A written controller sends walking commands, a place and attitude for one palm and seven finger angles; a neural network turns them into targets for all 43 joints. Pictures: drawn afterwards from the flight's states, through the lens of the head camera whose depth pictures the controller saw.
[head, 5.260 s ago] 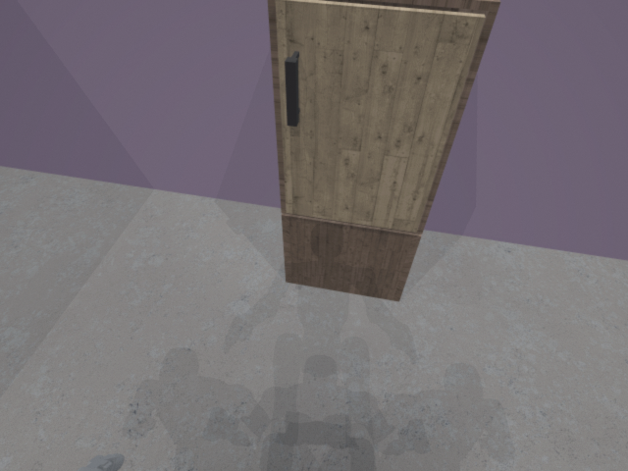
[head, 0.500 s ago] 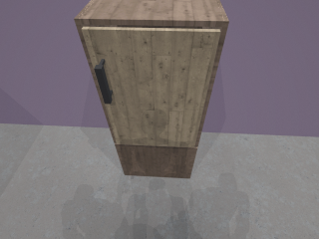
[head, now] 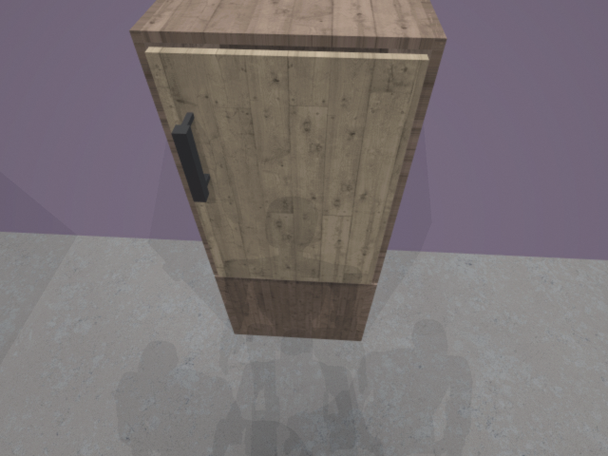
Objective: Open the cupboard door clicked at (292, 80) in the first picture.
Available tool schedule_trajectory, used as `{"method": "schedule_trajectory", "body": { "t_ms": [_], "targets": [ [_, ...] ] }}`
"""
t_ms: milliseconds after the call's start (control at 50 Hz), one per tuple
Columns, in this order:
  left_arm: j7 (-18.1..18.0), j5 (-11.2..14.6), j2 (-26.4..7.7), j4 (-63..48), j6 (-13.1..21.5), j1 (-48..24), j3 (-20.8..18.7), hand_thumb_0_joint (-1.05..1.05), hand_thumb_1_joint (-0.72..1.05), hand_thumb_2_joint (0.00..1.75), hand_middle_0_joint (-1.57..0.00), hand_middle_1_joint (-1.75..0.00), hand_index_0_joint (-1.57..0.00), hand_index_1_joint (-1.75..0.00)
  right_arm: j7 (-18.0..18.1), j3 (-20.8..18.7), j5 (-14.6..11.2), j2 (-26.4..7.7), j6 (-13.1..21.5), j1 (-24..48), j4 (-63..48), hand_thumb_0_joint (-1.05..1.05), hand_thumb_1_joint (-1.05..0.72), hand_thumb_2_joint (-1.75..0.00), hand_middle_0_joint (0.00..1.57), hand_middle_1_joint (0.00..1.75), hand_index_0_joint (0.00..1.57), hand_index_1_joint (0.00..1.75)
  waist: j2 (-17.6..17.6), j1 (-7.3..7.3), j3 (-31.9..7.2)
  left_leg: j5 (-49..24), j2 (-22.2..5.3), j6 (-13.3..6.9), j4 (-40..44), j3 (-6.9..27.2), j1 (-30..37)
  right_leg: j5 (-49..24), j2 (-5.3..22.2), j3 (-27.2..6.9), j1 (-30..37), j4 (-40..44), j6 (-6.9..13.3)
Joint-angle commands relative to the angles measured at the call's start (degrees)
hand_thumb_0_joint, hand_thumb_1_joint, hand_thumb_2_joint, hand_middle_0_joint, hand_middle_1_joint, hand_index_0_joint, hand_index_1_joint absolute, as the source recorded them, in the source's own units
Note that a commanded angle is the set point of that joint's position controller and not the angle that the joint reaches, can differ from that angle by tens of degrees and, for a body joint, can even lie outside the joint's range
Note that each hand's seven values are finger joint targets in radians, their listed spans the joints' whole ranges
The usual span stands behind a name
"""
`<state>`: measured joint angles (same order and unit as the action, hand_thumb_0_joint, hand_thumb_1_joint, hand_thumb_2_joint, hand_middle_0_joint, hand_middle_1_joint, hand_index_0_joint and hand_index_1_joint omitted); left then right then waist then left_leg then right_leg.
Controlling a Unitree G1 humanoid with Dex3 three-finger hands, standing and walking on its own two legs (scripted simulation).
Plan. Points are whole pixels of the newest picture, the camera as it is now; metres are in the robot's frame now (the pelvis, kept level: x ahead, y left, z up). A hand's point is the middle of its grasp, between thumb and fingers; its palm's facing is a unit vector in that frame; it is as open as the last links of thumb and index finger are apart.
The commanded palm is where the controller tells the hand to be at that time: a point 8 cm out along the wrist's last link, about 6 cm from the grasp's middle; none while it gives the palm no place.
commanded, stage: come to a stop and stand still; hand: left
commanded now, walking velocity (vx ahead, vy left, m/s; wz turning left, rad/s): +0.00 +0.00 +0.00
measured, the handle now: (195, 158) +0.56 +0.23 +0.07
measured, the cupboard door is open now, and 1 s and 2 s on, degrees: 0 0 0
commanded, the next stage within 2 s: look again from close up in 0.88 s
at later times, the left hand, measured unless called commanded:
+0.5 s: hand out of the picture +0.01 +0.23 -0.15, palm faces +0.04 -0.96 -0.29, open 7.4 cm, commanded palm none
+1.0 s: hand out of the picture -0.10 +0.19 -0.17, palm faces +0.02 -0.98 -0.19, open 7.4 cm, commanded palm none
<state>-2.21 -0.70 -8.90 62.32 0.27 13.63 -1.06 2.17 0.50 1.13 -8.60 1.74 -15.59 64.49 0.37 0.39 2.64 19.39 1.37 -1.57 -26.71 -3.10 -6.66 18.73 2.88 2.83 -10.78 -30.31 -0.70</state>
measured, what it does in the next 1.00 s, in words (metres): shifts its weight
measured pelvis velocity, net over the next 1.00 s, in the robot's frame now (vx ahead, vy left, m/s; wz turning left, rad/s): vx -0.08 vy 0.01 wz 0.01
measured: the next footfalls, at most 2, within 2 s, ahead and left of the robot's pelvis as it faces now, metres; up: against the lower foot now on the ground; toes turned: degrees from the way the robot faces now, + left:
none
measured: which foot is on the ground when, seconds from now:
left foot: down 0.00-1.00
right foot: down 0.00-1.00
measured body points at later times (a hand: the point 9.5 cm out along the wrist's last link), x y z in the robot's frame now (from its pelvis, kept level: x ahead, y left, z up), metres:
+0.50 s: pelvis -0.06 +0.00 +0.00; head -0.09 +0.01 +0.45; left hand +0.01 +0.28 -0.13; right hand +0.05 -0.27 -0.11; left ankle -0.06 +0.10 -0.74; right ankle -0.03 -0.12 -0.74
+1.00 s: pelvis -0.08 +0.01 +0.01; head -0.08 +0.02 +0.46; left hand -0.10 +0.24 -0.16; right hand -0.08 -0.22 -0.15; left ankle -0.06 +0.10 -0.74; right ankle -0.03 -0.12 -0.74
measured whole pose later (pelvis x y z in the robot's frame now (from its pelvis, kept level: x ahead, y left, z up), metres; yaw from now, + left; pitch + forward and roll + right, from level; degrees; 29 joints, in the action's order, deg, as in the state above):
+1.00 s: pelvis -0.08 +0.01 +0.01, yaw +1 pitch -2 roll +0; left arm -1.7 -0.8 -10.6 63.1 -0.4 18.7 0.7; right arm 0.1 0.0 0.7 -10.2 -0.1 -16.5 65.0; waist -1.3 0.3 1.9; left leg 11.4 1.8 -2.7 -24.5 -2.8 -11.3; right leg 8.2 3.2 3.3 -12.9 -23.2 -1.5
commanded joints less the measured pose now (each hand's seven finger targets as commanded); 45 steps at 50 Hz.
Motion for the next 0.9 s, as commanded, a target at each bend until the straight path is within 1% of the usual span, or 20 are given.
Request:
{"method": "schedule_trajectory", "body": {
  "t_ms": [0, 20, 40, 60, 80, 120, 160, 200, 220, 260, 300, 320, 360, 440, 500, 580, 660, 740, 800, 880],
  "targets": [
    [-0.15, -0.2, -5.78, -1.16, 0.72, 3.75, -0.69, 0.0, 0.9, 0.9, -0.2, -0.3, -0.2, -0.3, 0.39, -1.06, -0.21, -5.5, 0.49, -3.95, -1.26, 0.0, -0.9, -0.9, 0.2, 0.3, 0.2, 0.3, -0.39, 0.12, -0.26, -23.94, -7.29, -0.76, 4.68, 4.87, -1.86, -19.69, 3.73, -3.52, 2.23, 3.31, 2.98],
    [-0.38, -0.53, -14.51, -5.64, 1.56, 4.32, 0.0, 0.0, 0.9, 0.9, -0.2, -0.3, -0.2, -0.3, -0.34, -1.95, -0.05, -12.37, 0.16, -0.14, -7.88, 0.0, -0.9, -0.9, 0.2, 0.3, 0.2, 0.3, -5.67, -0.31, 4.32, -25.44, -5.4, 0.47, 3.43, 6.24, -6.29, -23.61, 1.92, -2.75, 1.25, 4.21, 2.44],
    [-0.74, -0.46, -11.32, -5.77, 2.09, 6.02, -1.7, 0.0, 0.9, 0.9, -0.2, -0.3, -0.2, -0.3, 0.07, -3.33, 0.33, -12.65, 1.88, -1.95, -9.22, 0.0, -0.9, -0.9, 0.2, 0.3, 0.2, 0.3, -2.16, -0.13, -6.38, -35.19, -6.34, 0.43, -2.16, 6.09, -3.69, -31.01, 4.04, -4.47, 5.22, -1.71, 3.13],
    [-0.82, -0.03, -12.2, -6.64, 2.46, 5.91, -1.61, 0.0, 0.9, 0.9, -0.2, -0.3, -0.2, -0.3, 0.47, -3.66, 0.1, -12.33, 2.11, -1.93, -9.32, 0.0, -0.9, -0.9, 0.2, 0.3, 0.2, 0.3, -1.11, -0.08, -12.53, -36.85, -6.23, -0.28, -4.23, 5.82, -1.82, -38.14, 4.99, -4.95, 8.04, -2.35, 4.15],
    [-0.85, 0.08, -12.13, -7.4, 2.64, 5.83, -1.98, 0.0, 0.9, 0.9, -0.2, -0.3, -0.2, -0.3, 0.67, -3.93, -0.16, -11.87, 1.93, -1.65, -10.11, 0.0, -0.9, -0.9, 0.2, 0.3, 0.2, 0.3, -0.96, -0.12, -13.72, -34.33, -5.7, -0.47, -4.97, 5.54, -2.74, -41.99, 5.83, -5.54, 9.17, -2.56, 4.84],
    [-0.75, -0.06, -12.56, -8.57, 2.2, 5.34, -2.01, 0.0, 0.9, 0.9, -0.2, -0.3, -0.2, -0.3, 0.49, -3.75, -0.21, -10.89, 1.04, -0.6, -11.47, 0.0, -0.9, -0.9, 0.2, 0.3, 0.2, 0.3, -4.01, -0.09, -10.08, -25.52, -4.62, -0.74, -4.79, 4.19, -6.51, -45.29, 6.63, -5.99, 9.26, -2.16, 5.35],
    [-0.56, -0.2, -13.65, -9.74, 1.59, 3.61, -2.35, 0.0, 0.9, 0.9, -0.2, -0.3, -0.2, -0.3, 0.36, -4.31, -0.38, -11.77, 0.17, 0.88, -12.0, 0.0, -0.9, -0.9, 0.2, 0.3, 0.2, 0.3, -3.44, -0.71, -6.04, -18.51, -4.78, -0.86, -3.28, 4.18, -7.16, -38.39, 6.69, -6.1, 5.77, -0.43, 5.28],
    [-0.3, -0.17, -14.08, -10.85, 1.26, 0.95, -2.21, 0.0, 0.9, 0.9, -0.2, -0.3, -0.2, -0.3, 0.16, -4.39, -0.22, -13.09, -0.11, 2.12, -12.1, 0.0, -0.9, -0.9, 0.2, 0.3, 0.2, 0.3, -1.48, -1.1, -4.12, -19.58, -5.9, -1.07, -1.32, 5.16, -5.87, -29.08, 5.24, -5.36, 2.47, 0.88, 4.7],
    [-0.15, -0.17, -13.19, -10.84, 1.07, 0.64, -1.82, 0.0, 0.9, 0.9, -0.2, -0.3, -0.2, -0.3, -0.15, -3.99, -0.03, -12.49, -0.2, 2.71, -12.07, 0.0, -0.9, -0.9, 0.2, 0.3, 0.2, 0.3, -1.09, -0.81, -3.81, -19.77, -6.36, -1.39, -0.75, 5.25, -5.14, -24.04, 4.34, -4.98, 1.43, 1.97, 4.17],
    [0.2, -0.14, -14.17, -10.8, 0.81, -0.95, -1.6, 0.0, 0.9, 0.9, -0.2, -0.3, -0.2, -0.3, -0.49, -3.91, -0.01, -14.11, -0.25, 4.59, -12.14, 0.0, -0.9, -0.9, 0.2, 0.3, 0.2, 0.3, 0.02, -0.67, -0.75, -14.86, -6.9, -1.46, 1.72, 6.08, -7.0, -15.19, 3.77, -5.23, -0.24, 4.53, 3.42],
    [0.53, -0.14, -15.03, -10.45, 0.81, -2.04, -1.49, 0.0, 0.9, 0.9, -0.2, -0.3, -0.2, -0.3, -0.76, -3.65, 0.05, -15.36, -0.09, 5.79, -12.13, 0.0, -0.9, -0.9, 0.2, 0.3, 0.2, 0.3, -0.05, -0.53, -0.15, -11.28, -7.16, -1.55, 3.94, 6.82, -7.77, -10.12, 3.51, -5.59, -0.35, 6.46, 3.09],
    [0.66, -0.23, -14.99, -10.27, 0.72, -2.28, -1.34, 0.0, 0.9, 0.9, -0.2, -0.3, -0.2, -0.3, -0.91, -3.46, 0.08, -15.26, -0.04, 6.04, -12.03, 0.0, -0.9, -0.9, 0.2, 0.3, 0.2, 0.3, 1.27, -0.36, 0.48, -9.8, -7.24, -1.57, 4.98, 6.93, -8.12, -8.37, 3.34, -5.36, -0.35, 7.25, 2.82],
    [0.91, -0.23, -15.75, -9.69, 0.73, -2.53, -1.14, 0.0, 0.9, 0.9, -0.2, -0.3, -0.2, -0.3, -1.15, -3.28, 0.07, -16.04, -0.14, 6.7, -11.79, 0.0, -0.9, -0.9, 0.2, 0.3, 0.2, 0.3, 0.59, -0.34, 1.02, -5.17, -7.03, -1.37, 6.57, 7.39, -9.0, -4.61, 3.46, -5.97, -0.58, 9.12, 2.56],
    [1.17, -0.32, -16.07, -8.89, 0.76, -2.81, -0.82, 0.0, 0.9, 0.9, -0.2, -0.3, -0.2, -0.3, -1.54, -3.04, 0.11, -16.86, -0.1, 6.4, -11.23, 0.0, -0.9, -0.9, 0.2, 0.3, 0.2, 0.3, 0.15, -0.4, -0.11, -0.98, -7.11, -1.09, 8.89, 7.91, -8.68, -2.45, 3.64, -5.84, -0.42, 10.56, 2.1],
    [1.27, -0.38, -16.25, -8.0, 0.73, -2.24, -0.6, 0.0, 0.9, 0.9, -0.2, -0.3, -0.2, -0.3, -1.73, -2.94, 0.06, -17.1, -0.25, 6.47, -10.66, 0.0, -0.9, -0.9, 0.2, 0.3, 0.2, 0.3, 0.05, -0.17, 1.28, 2.13, -7.11, -0.94, 10.55, 8.58, -10.53, -1.76, 3.83, -5.59, -0.43, 11.29, 1.8],
    [1.2, -0.4, -15.61, -6.73, 0.77, -0.92, -0.36, 0.0, 0.9, 0.9, -0.2, -0.3, -0.2, -0.3, -1.85, -2.83, -0.04, -16.56, -0.38, 5.39, -9.4, 0.0, -0.9, -0.9, 0.2, 0.3, 0.2, 0.3, -0.56, -0.12, 0.92, 3.11, -7.15, -0.76, 11.07, 8.75, -10.64, -1.31, 4.01, -5.42, -0.34, 11.78, 1.52],
    [1.0, -0.39, -14.51, -5.35, 0.79, 0.54, -0.11, 0.0, 0.9, 0.9, -0.2, -0.3, -0.2, -0.3, -1.83, -2.69, -0.21, -15.62, -0.45, 3.76, -7.65, 0.0, -0.9, -0.9, 0.2, 0.3, 0.2, 0.3, -1.0, -0.14, 0.75, 3.17, -7.21, -0.74, 11.46, 9.03, -11.0, -1.52, 4.17, -5.35, 0.13, 12.0, 1.41],
    [0.69, -0.41, -12.8, -3.93, 0.65, 2.44, 0.14, 0.0, 0.9, 0.9, -0.2, -0.3, -0.2, -0.3, -1.72, -2.51, -0.39, -14.01, -0.55, 2.36, -5.74, 0.0, -0.9, -0.9, 0.2, 0.3, 0.2, 0.3, 0.36, -0.05, 1.07, 3.8, -7.49, -0.63, 12.21, 9.31, -11.63, -2.84, 4.02, -4.81, 0.72, 11.45, 1.23],
    [0.47, -0.36, -11.26, -2.88, 0.78, 4.11, 0.35, 0.0, 0.9, 0.9, -0.2, -0.3, -0.2, -0.3, -1.6, -2.39, -0.55, -12.46, -0.6, 1.0, -4.47, 0.0, -0.9, -0.9, 0.2, 0.3, 0.2, 0.3, -1.4, -0.11, 1.31, 1.77, -7.24, -0.52, 11.54, 8.59, -11.28, -3.64, 4.31, -5.05, 0.63, 11.72, 1.24],
    [0.15, -0.35, -9.27, -2.02, 0.67, 5.83, 0.6, 0.0, 0.9, 0.9, -0.2, -0.3, -0.2, -0.3, -1.43, -2.27, -0.66, -10.5, -0.76, -0.46, -3.08, 0.0, -0.9, -0.9, 0.2, 0.3, 0.2, 0.3, -0.84, -0.13, 1.5, 1.41, -7.2, -0.33, 11.19, 8.21, -11.25, -3.91, 4.17, -5.04, 0.38, 11.42, 1.12]
  ]
}}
